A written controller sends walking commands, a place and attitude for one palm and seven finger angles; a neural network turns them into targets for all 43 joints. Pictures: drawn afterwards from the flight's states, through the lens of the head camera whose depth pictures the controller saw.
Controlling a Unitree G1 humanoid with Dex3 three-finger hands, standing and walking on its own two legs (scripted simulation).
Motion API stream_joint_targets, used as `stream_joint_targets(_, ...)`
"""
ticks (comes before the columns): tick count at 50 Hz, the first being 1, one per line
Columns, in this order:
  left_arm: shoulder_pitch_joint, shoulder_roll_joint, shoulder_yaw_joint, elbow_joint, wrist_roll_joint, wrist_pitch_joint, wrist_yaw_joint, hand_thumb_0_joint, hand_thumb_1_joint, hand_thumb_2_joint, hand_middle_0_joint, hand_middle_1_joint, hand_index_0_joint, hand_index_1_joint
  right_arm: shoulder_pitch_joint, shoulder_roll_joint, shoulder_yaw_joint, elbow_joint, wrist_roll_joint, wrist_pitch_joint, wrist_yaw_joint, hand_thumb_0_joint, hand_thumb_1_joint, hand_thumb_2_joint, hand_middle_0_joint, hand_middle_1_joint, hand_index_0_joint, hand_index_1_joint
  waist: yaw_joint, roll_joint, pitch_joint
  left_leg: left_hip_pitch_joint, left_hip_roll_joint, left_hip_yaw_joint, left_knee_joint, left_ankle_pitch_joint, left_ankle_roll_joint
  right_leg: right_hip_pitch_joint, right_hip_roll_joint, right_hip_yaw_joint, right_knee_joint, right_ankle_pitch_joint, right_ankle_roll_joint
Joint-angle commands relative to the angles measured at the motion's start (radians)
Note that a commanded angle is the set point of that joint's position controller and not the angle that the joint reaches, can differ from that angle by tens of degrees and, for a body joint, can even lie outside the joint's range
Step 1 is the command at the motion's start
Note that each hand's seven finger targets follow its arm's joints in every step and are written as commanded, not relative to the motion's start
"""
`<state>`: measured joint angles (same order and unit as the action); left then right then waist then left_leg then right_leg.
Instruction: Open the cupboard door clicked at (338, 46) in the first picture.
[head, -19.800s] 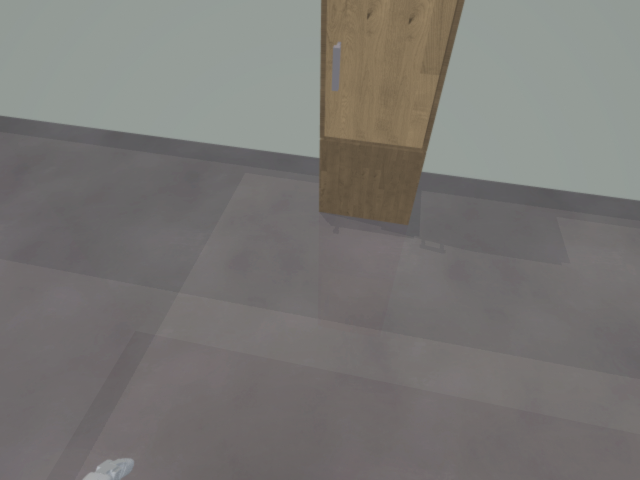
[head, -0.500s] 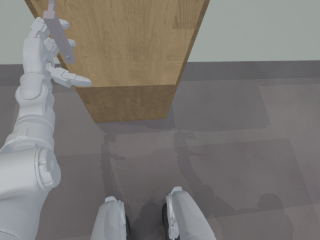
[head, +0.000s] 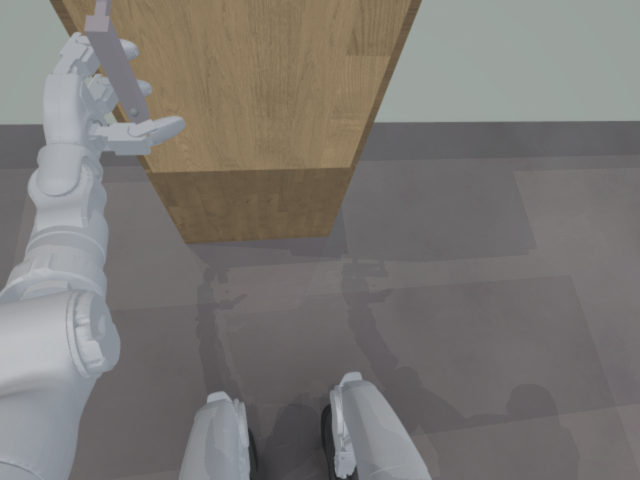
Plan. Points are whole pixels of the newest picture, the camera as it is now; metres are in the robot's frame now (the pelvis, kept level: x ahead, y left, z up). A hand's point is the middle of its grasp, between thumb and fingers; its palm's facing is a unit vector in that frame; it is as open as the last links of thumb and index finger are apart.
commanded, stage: close the thumb around the handle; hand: left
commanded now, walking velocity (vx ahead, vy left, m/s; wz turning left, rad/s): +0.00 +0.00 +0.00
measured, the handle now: (123, 63) +0.60 +0.17 +0.06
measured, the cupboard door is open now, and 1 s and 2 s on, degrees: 0 18 48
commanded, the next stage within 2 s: pull the door open along its arc in 0.36 s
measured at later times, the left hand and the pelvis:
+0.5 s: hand (141, 109) +0.54 +0.15 +0.05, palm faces -0.02 -1.00 -0.02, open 5.9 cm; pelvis +0.00 +0.00 +0.00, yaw +0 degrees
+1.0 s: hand (169, 181) +0.44 +0.12 +0.05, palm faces +0.08 -0.99 +0.07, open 6.1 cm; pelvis +0.03 +0.00 +0.03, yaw +0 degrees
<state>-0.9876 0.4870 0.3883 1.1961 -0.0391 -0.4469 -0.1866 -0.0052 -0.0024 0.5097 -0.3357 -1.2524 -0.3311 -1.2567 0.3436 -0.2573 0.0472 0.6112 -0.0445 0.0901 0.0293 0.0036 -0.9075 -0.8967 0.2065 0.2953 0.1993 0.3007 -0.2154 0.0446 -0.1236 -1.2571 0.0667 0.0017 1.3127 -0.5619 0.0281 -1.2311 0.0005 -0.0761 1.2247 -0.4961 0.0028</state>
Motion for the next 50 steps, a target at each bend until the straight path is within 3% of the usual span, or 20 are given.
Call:
stream_joint_targets(1,-0.464,0.229,0.014,-0.264,-0.008,-0.087,0.001,0.0,0.508,0.732,-0.372,-1.308,-0.372,-1.308,0.2,-0.185,-0.071,-0.038,0.001,-0.012,-0.009,0.0,-0.9,-0.9,0.2,0.3,0.2,0.3,-0.015,0.166,-0.603,0.46,-0.037,-0.074,-0.136,0.441,-0.002,0.245,0.042,0.033,-0.121,0.305,-0.024)
stream_joint_targets(4,-0.464,0.212,0.0,-0.265,-0.012,-0.097,-0.001,0.0,0.676,0.804,-0.384,-1.326,-0.384,-1.326,0.199,-0.186,-0.072,-0.028,-0.002,-0.014,-0.007,0.0,-0.9,-0.9,0.2,0.3,0.2,0.3,-0.017,0.186,-0.6,0.5,-0.032,-0.086,-0.136,0.463,-0.01,0.211,0.043,0.024,-0.121,0.295,-0.026)
stream_joint_targets(5,-0.461,0.179,-0.018,-0.247,-0.015,-0.094,-0.004,0.0,0.732,0.828,-0.388,-1.332,-0.388,-1.332,0.207,-0.185,-0.075,-0.023,-0.003,-0.014,-0.006,0.0,-0.9,-0.9,0.2,0.3,0.2,0.3,-0.031,0.165,-0.593,0.517,-0.03,-0.092,-0.134,0.478,-0.008,0.189,0.046,0.018,-0.119,0.297,-0.026)
stream_joint_targets(8,-0.441,0.211,0.009,-0.214,-0.018,-0.07,-0.007,0.0,0.9,0.9,-0.4,-1.35,-0.4,-1.35,0.211,-0.193,-0.074,-0.021,-0.001,-0.007,-0.008,0.0,-0.9,-0.9,0.2,0.3,0.2,0.3,-0.025,0.144,-0.577,0.47,-0.032,-0.086,-0.135,0.456,-0.006,0.216,0.044,0.021,-0.123,0.299,-0.023)
stream_joint_targets(15,-0.429,0.179,0.003,-0.243,-0.022,-0.071,0.01,0.0,0.9,0.9,-0.4,-1.35,-0.4,-1.35,0.216,-0.183,-0.076,-0.031,-0.004,-0.006,-0.005,0.0,-0.9,-0.9,0.2,0.3,0.2,0.3,-0.017,0.151,-0.59,0.507,-0.031,-0.089,-0.138,0.513,-0.009,0.215,0.045,0.014,-0.118,0.331,-0.025)
stream_joint_targets(16,-0.412,0.187,0.011,-0.239,-0.018,-0.073,0.014,0.0,0.9,0.9,-0.4,-1.35,-0.4,-1.35,0.214,-0.184,-0.077,-0.03,-0.002,-0.003,-0.004,0.0,-0.9,-0.9,0.2,0.3,0.2,0.3,-0.01,0.141,-0.591,0.5,-0.032,-0.085,-0.137,0.512,-0.01,0.222,0.044,0.016,-0.12,0.334,-0.024)
stream_joint_targets(19,-0.43,0.191,0.004,-0.216,-0.005,-0.073,0.027,0.0,0.9,0.9,-0.4,-1.35,-0.4,-1.35,0.209,-0.183,-0.074,-0.028,-0.002,-0.002,-0.002,0.0,-0.9,-0.9,0.2,0.3,0.2,0.3,-0.023,0.118,-0.542,0.452,-0.034,-0.081,-0.14,0.449,-0.006,0.221,0.045,0.019,-0.128,0.299,-0.021)
stream_joint_targets(23,-0.43,0.235,0.035,-0.209,0.004,-0.082,0.031,0.0,0.9,0.9,-0.4,-1.35,-0.4,-1.35,0.208,-0.185,-0.071,-0.034,-0.003,-0.003,-0.006,0.0,-0.9,-0.9,0.2,0.3,0.2,0.3,-0.015,0.11,-0.553,0.418,-0.039,-0.073,-0.138,0.421,-0.002,0.249,0.043,0.028,-0.125,0.292,-0.021)
stream_joint_targets(24,-0.429,0.159,-0.022,-0.207,0.0,-0.079,0.028,0.0,0.9,0.9,-0.4,-1.35,-0.4,-1.35,0.2,-0.177,-0.071,-0.038,-0.002,-0.006,-0.003,0.0,-0.9,-0.9,0.2,0.3,0.2,0.3,-0.026,0.125,-0.548,0.428,-0.041,-0.071,-0.141,0.416,-0.002,0.236,0.044,0.028,-0.13,0.29,-0.021)
stream_joint_targets(25,-0.432,0.127,-0.036,-0.238,-0.01,-0.087,0.027,0.0,0.9,0.9,-0.4,-1.35,-0.4,-1.35,0.204,-0.175,-0.074,-0.037,-0.004,-0.008,-0.001,0.0,-0.9,-0.9,0.2,0.3,0.2,0.3,-0.022,0.144,-0.569,0.474,-0.038,-0.08,-0.144,0.446,-0.006,0.222,0.043,0.02,-0.124,0.296,-0.025)
stream_joint_targets(28,-0.37,0.16,-0.003,-0.282,-0.019,-0.092,0.031,0.0,0.9,0.9,-0.4,-1.35,-0.4,-1.35,0.199,-0.182,-0.08,-0.045,-0.004,-0.004,0.003,0.0,-0.9,-0.9,0.2,0.3,0.2,0.3,0.013,0.161,-0.636,0.521,-0.036,-0.079,-0.149,0.497,-0.014,0.251,0.042,0.02,-0.12,0.326,-0.027)
stream_joint_targets(31,-0.273,0.123,-0.018,-0.29,-0.025,-0.087,0.026,0.0,0.9,0.9,-0.4,-1.35,-0.4,-1.35,0.19,-0.174,-0.083,-0.056,0.002,0.0,0.01,0.0,-0.9,-0.9,0.2,0.3,0.2,0.3,0.026,0.127,-0.623,0.503,-0.04,-0.065,-0.157,0.502,-0.013,0.293,0.044,0.022,-0.128,0.359,-0.025)
stream_joint_targets(36,-0.076,0.078,-0.039,-0.406,-0.045,-0.084,0.023,0.0,0.9,0.9,-0.4,-1.35,-0.4,-1.35,0.161,-0.165,-0.091,-0.093,0.018,0.007,0.017,0.0,-0.9,-0.9,0.2,0.3,0.2,0.3,0.072,0.095,-0.624,0.511,-0.045,-0.045,-0.194,0.524,-0.013,0.38,0.044,0.025,-0.146,0.409,-0.027)
stream_joint_targets(41,0.139,-0.031,-0.096,-0.504,-0.083,-0.075,0.026,0.0,0.9,0.9,-0.4,-1.35,-0.4,-1.35,0.126,-0.15,-0.101,-0.121,0.036,0.003,0.021,0.0,-0.9,-0.9,0.2,0.3,0.2,0.3,0.091,0.005,-0.537,0.456,-0.055,-0.017,-0.23,0.478,-0.006,0.461,0.043,0.031,-0.179,0.444,-0.021)
stream_joint_targets(45,0.337,-0.131,-0.157,-0.654,-0.113,-0.087,0.037,0.0,0.9,0.9,-0.4,-1.35,-0.4,-1.35,0.096,-0.135,-0.112,-0.146,0.044,-0.017,0.027,0.0,-0.9,-0.9,0.2,0.3,0.2,0.3,0.124,0.0,-0.535,0.481,-0.059,0.0,-0.245,0.523,-0.009,0.514,0.037,0.032,-0.181,0.507,-0.023)
stream_joint_targets(46,0.388,-0.177,-0.027,-0.7,-0.183,-0.085,0.187,0.0,0.9,0.9,-0.4,-1.35,-0.4,-1.35,0.068,-0.11,-0.11,-0.158,0.034,-0.026,0.025,0.0,-0.9,-0.9,0.2,0.3,0.2,0.3,0.196,0.022,-0.521,0.472,-0.056,0.015,-0.265,0.542,-0.025,0.521,0.034,0.015,-0.181,0.493,-0.023)
stream_joint_targets(47,0.439,-0.264,-0.125,-0.709,-0.154,-0.077,0.263,0.0,0.9,0.9,-0.4,-1.35,-0.4,-1.35,0.056,-0.104,-0.106,-0.157,0.028,-0.034,0.035,0.0,-0.9,-0.9,0.2,0.3,0.2,0.3,0.17,0.022,-0.485,0.484,-0.051,0.013,-0.268,0.543,-0.033,0.492,0.036,0.01,-0.184,0.48,-0.019)
stream_joint_targets(48,0.468,-0.314,-0.163,-0.741,-0.143,-0.075,0.311,0.0,0.9,0.9,-0.4,-1.35,-0.4,-1.35,0.05,-0.099,-0.106,-0.158,0.026,-0.038,0.043,0.0,-0.9,-0.9,0.2,0.3,0.2,0.3,0.164,0.008,-0.459,0.496,-0.046,0.007,-0.27,0.558,-0.037,0.473,0.033,0.002,-0.187,0.467,-0.02)
stream_joint_targets(50,0.497,-0.335,-0.188,-0.795,-0.101,-0.081,0.405,0.0,0.9,0.9,-0.4,-1.35,-0.4,-1.35,0.044,-0.097,-0.11,-0.158,0.011,-0.043,0.05,0.0,-0.9,-0.9,0.2,0.3,0.2,0.3,0.165,-0.017,-0.443,0.491,-0.046,0.007,-0.266,0.561,-0.04,0.479,0.033,0.0,-0.179,0.476,-0.023)
